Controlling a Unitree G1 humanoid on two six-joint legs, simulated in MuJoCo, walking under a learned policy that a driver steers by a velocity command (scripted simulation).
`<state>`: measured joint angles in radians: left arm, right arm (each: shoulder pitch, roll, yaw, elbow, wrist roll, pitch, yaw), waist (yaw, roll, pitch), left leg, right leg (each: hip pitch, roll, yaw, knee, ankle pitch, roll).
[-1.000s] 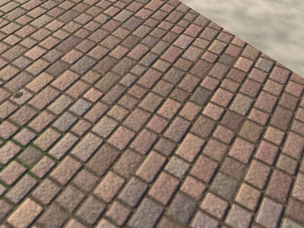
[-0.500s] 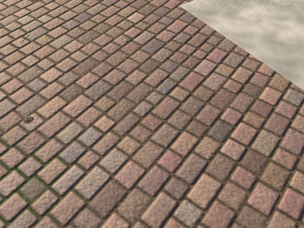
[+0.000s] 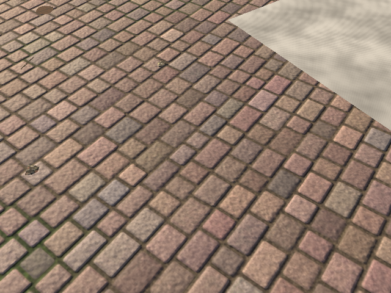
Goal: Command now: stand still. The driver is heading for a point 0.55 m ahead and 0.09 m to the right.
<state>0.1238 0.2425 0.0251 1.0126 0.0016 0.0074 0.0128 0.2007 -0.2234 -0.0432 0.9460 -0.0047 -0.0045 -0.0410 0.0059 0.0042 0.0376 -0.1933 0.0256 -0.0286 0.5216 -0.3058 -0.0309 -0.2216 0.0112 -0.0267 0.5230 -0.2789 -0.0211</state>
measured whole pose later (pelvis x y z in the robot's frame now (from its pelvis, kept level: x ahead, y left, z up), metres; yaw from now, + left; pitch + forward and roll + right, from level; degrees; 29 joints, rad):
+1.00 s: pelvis +0.26 -0.03 -0.03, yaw -18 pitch +1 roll +0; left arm 0.00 0.25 0.08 0.80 -0.02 -0.04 -0.05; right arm 0.39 -0.23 -0.05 1.00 0.01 -0.09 -0.03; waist -0.03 -0.01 0.07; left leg -0.08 0.08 0.10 1.05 -0.51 -0.01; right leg -0.50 0.07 -0.09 0.66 -0.19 -0.14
